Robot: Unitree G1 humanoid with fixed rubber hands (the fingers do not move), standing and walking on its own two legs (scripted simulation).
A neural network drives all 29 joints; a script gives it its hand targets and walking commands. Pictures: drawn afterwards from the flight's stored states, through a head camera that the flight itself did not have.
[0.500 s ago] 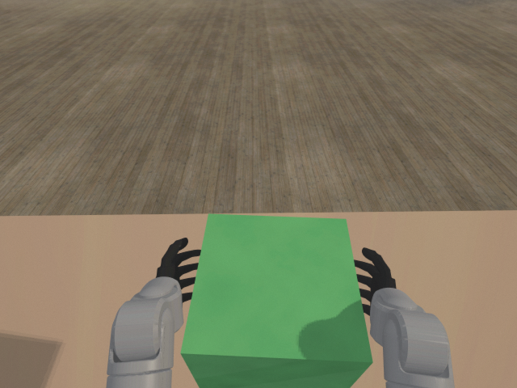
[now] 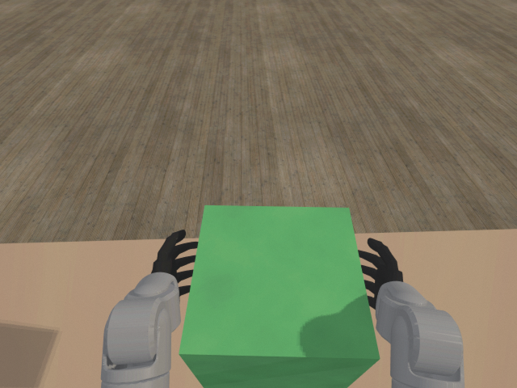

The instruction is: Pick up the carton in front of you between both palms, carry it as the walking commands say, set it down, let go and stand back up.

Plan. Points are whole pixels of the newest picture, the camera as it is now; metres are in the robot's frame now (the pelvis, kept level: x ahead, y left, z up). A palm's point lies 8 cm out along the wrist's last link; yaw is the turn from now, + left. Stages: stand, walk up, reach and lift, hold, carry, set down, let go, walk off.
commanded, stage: carry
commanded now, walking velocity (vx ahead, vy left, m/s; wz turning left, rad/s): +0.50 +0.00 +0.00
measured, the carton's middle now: (274, 307) +0.27 -0.01 +0.01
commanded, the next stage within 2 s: none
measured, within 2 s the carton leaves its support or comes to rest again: neither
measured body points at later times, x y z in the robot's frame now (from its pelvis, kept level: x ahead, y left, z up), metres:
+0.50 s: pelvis +0.33 +0.01 +0.00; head +0.33 +0.01 +0.45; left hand +0.61 +0.16 +0.10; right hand +0.60 -0.15 +0.09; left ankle +0.46 +0.09 -0.72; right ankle +0.13 -0.07 -0.71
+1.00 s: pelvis +0.65 -0.01 -0.01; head +0.66 -0.03 +0.44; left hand +1.00 +0.13 +0.12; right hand +1.00 -0.17 +0.11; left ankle +0.47 +0.09 -0.69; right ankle +0.76 -0.09 -0.72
